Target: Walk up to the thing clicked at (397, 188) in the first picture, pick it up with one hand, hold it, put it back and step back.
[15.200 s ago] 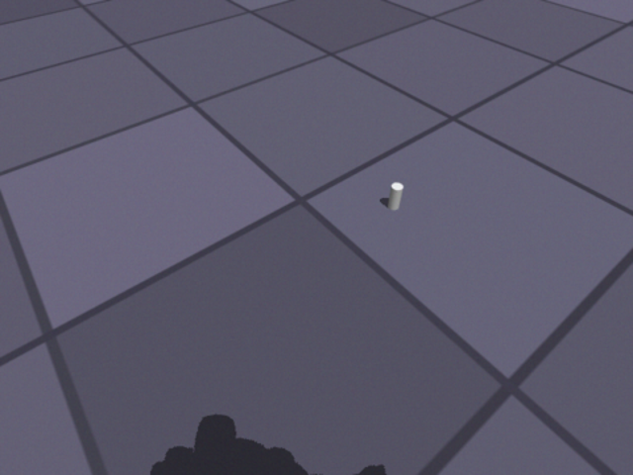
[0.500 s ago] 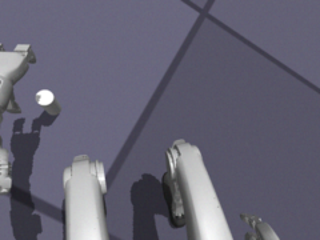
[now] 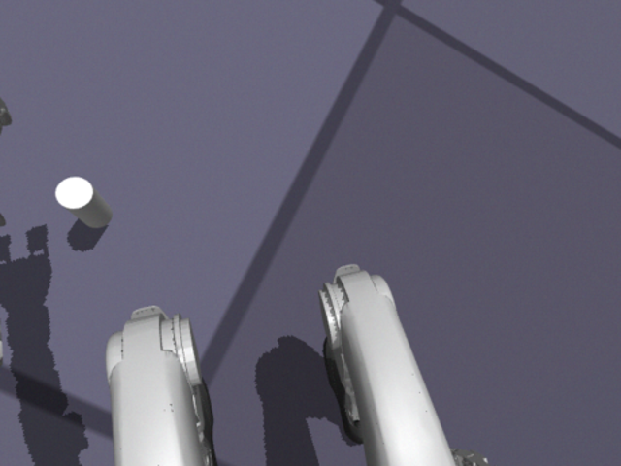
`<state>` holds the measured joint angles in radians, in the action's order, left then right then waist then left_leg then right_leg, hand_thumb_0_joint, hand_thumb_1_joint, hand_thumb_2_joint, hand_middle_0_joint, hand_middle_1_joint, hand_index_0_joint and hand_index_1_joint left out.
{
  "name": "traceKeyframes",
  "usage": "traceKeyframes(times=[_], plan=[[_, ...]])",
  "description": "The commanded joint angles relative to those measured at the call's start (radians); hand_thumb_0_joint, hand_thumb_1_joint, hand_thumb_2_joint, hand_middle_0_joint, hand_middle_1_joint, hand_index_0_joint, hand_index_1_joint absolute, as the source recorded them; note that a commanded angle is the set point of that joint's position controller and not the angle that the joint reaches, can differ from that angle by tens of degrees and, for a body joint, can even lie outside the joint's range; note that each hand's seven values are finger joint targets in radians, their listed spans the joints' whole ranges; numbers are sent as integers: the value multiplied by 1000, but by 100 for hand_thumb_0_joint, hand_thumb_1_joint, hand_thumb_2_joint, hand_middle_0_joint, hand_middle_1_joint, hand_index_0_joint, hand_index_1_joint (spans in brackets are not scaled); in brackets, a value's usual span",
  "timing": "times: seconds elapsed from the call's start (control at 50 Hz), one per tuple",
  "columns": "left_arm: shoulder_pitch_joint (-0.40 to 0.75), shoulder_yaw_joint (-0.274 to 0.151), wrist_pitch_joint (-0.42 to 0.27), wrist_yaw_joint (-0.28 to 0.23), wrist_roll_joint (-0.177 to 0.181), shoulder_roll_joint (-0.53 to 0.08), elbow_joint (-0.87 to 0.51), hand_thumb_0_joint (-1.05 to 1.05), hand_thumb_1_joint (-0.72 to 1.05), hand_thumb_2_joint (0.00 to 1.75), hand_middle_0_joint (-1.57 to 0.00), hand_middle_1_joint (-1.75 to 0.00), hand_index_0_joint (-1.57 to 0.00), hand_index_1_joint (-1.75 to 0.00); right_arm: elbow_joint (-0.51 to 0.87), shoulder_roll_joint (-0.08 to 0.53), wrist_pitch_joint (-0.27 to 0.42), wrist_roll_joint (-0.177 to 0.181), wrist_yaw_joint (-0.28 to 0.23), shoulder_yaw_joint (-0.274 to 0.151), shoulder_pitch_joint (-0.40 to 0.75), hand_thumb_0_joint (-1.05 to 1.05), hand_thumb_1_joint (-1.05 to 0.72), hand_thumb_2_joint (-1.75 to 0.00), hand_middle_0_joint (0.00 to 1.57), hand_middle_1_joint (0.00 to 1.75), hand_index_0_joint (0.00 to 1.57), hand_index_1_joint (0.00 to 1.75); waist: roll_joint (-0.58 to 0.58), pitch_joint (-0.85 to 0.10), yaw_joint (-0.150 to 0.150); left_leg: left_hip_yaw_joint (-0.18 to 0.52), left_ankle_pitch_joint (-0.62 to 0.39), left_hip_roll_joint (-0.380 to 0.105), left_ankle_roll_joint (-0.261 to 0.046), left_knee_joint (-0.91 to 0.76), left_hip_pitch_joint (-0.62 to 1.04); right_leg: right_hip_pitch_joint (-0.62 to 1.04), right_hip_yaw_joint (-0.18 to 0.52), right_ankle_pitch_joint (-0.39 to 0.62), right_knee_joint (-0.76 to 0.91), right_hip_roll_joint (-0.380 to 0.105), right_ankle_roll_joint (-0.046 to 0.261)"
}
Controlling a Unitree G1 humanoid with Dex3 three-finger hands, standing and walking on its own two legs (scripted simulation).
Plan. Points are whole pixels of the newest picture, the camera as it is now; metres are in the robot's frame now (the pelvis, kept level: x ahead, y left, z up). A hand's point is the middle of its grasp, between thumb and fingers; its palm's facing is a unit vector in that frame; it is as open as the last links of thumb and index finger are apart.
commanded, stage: approach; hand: left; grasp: from above
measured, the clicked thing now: (86, 204) +0.52 +0.27 -0.31
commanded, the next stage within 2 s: rest palm in 0.24 s
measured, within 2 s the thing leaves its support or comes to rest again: neither
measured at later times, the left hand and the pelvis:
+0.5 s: hand (93, 204) +0.50 +0.24 -0.25, palm faces -0.39 -0.04 -0.92, open 13.7 cm; pelvis +0.00 -0.01 -0.06, yaw -2 degrees
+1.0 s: hand (82, 215) +0.49 +0.26 -0.28, palm faces -0.46 -0.10 -0.88, open 13.4 cm; pelvis +0.02 -0.01 -0.06, yaw -4 degrees
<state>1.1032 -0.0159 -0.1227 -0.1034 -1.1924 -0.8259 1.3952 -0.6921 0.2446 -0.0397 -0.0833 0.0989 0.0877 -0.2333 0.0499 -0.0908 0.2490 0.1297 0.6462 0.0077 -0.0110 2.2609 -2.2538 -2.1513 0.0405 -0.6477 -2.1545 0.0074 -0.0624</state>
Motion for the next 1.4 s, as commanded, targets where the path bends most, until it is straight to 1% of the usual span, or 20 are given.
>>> traceKeyframes(times=[0.0,0.06,0.14,0.2,0.24,0.26,0.34,0.4,0.46,0.5,0.54,0.7,0.78,0.8,0.86,0.96,1.06,1.16,1.2,1.38], plan=[[233,52,-92,41,42,-41,-106,0,-44,90,-6,-116,-12,-111,7,274,1,-6,-25,-92,-193,0,-91,-89,20,30,20,30,131,-509,65,-30,-94,0,-5,-254,502,234,-164,135,187,10,94],[336,62,-168,-12,24,-20,-179,0,-45,91,-6,-115,-11,-110,5,264,2,-24,-23,-76,-178,0,-90,-89,20,30,20,30,198,-548,80,-23,-145,-3,8,-221,558,211,-173,174,151,8,96],[418,13,-226,-197,-83,-95,-178,0,-48,91,-5,-110,-9,-106,-5,279,4,-55,2,-73,-154,0,-90,-89,20,30,20,30,383,-665,61,-22,-265,-6,37,-187,675,159,-192,252,56,3,96],[379,-20,-213,-349,-168,-87,-5,0,-47,91,-5,-109,-9,-104,-14,284,20,-84,16,-71,-136,0,-90,-89,20,30,20,30,399,-590,94,-36,-241,-8,37,-168,666,102,-211,243,35,12,94],[387,-109,-187,-448,-229,-186,3,0,-48,92,-5,-107,-8,-103,-14,302,35,-94,25,-85,-143,0,-89,-89,20,30,20,30,447,-605,79,-58,-199,-4,39,-168,647,107,-208,229,24,6,93],[361,-118,-159,-486,-247,-185,49,0,-47,92,-5,-107,-9,-103,-11,299,42,-93,29,-85,-141,0,-89,-89,20,30,20,30,440,-602,83,-68,-184,-1,36,-162,638,105,-207,223,22,10,94],[398,-123,-55,-571,-236,-166,136,0,-44,92,-6,-103,-9,-100,10,302,73,-106,59,-78,-108,0,-89,-89,20,30,20,30,395,-592,110,-95,-144,4,12,-119,535,102,-193,209,38,13,84],[433,-116,1,-567,-189,-175,169,0,-43,91,-6,-105,-9,-101,10,316,106,-108,76,-67,-125,0,-89,-89,20,30,20,30,344,-571,140,-94,-93,4,-7,-78,477,106,-192,178,45,20,77],[430,-144,28,-532,-132,-225,130,0,-43,90,-6,-104,-9,-100,25,332,134,-108,83,-62,-139,0,-88,-89,20,30,20,30,310,-634,128,-82,-76,2,-16,-44,442,157,-192,155,38,24,70],[364,-125,35,-489,-90,-193,193,0,-44,91,-5,-104,-9,-101,2,316,146,-106,86,-51,-137,0,-89,-89,20,30,20,30,271,-597,126,-73,-57,-1,-22,-24,397,159,-199,135,22,31,71],[292,-200,23,-441,-82,-297,182,0,-45,91,-5,-105,-9,-101,5,334,152,-108,84,-51,-164,0,-89,-89,20,30,20,30,238,-585,115,-70,-86,4,-26,-14,357,230,-198,154,14,29,69],[188,-158,-71,-317,-50,-260,62,0,-48,93,-6,-105,-8,-102,-11,327,127,-106,91,-28,-189,0,-89,-90,20,30,20,30,240,-585,113,-50,-221,0,-5,8,366,306,-228,274,-5,45,78],[193,-145,-135,-337,-78,-266,-15,0,-47,92,-6,-104,-9,-101,-16,332,111,-113,94,-29,-193,0,-89,-90,20,30,20,30,343,-595,104,-42,-273,-7,19,11,470,267,-249,293,-28,45,93],[171,-115,-135,-338,-88,-224,49,0,-47,95,-7,-104,-9,-102,-14,320,107,-114,96,-25,-181,0,-90,-90,20,30,20,30,313,-575,110,-38,-254,-8,15,19,447,250,-250,283,-28,49,91],[196,-133,-152,-378,-102,-244,6,0,-42,101,-11,-106,-12,-105,-33,311,104,-121,101,-24,-189,0,-89,-90,20,30,20,30,365,-579,93,-41,-249,-10,18,7,486,237,-248,288,-30,46,85],[224,-102,-138,-435,-142,-213,108,0,-37,107,-15,-109,-16,-107,-23,336,116,-127,110,-37,-150,0,-90,-90,20,30,20,30,324,-473,130,-39,-185,-11,10,4,433,166,-258,255,-35,49,80],[285,-123,-115,-487,-166,-249,140,0,-40,97,-9,-109,-12,-106,-20,352,138,-133,112,-35,-116,0,-90,-90,20,30,20,30,358,-473,128,-32,-141,-9,16,-24,450,137,-269,210,-51,46,81],[323,-101,-85,-497,-162,-239,199,0,-41,96,-9,-110,-11,-107,-13,360,166,-140,112,-28,-93,0,-90,-90,20,30,20,30,335,-470,148,-28,-90,-10,9,-7,421,132,-259,179,-40,50,76],[315,-130,-74,-504,-161,-281,218,0,-40,98,-9,-111,-11,-108,-15,365,173,-141,113,-21,-93,0,-90,-90,20,30,20,30,336,-461,137,-25,-87,-11,9,-7,398,129,-259,173,-48,48,76],[265,-119,-58,-444,-122,-288,245,0,-40,99,-9,-113,-12,-110,-3,362,189,-147,125,16,-100,0,-90,-90,20,30,20,30,309,-442,155,-11,-110,-12,3,4,372,176,-261,194,-53,52,73]])
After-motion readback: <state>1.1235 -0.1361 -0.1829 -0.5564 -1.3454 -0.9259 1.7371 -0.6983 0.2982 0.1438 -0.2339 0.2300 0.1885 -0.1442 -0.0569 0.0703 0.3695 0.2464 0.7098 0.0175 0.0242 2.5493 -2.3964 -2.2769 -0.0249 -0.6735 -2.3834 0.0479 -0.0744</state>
